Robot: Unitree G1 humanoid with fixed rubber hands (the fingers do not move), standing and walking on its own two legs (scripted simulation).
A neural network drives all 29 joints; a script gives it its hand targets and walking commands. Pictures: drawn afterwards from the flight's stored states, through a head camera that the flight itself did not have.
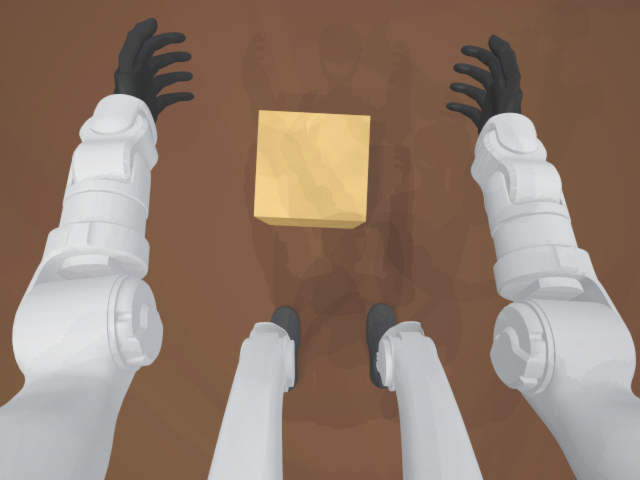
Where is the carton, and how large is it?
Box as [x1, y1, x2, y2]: [254, 110, 369, 228]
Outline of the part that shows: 259,110 254,216 269,224 352,228 365,221 369,116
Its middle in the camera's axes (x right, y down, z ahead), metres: -0.02 -0.14 +0.84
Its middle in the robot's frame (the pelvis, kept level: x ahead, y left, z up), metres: +0.52 +0.04 -0.52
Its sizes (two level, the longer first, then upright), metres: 0.210 0.200 0.250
